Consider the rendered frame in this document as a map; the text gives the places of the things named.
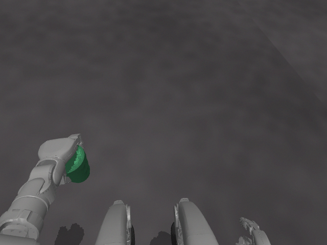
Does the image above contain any right robot hand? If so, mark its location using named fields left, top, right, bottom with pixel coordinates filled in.
left=236, top=217, right=271, bottom=245

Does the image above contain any left robot arm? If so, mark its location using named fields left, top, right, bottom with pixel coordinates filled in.
left=0, top=157, right=65, bottom=245

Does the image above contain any cup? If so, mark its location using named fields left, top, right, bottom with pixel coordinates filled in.
left=65, top=145, right=90, bottom=183

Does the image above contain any left robot hand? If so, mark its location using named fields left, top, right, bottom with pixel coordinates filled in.
left=38, top=134, right=84, bottom=185

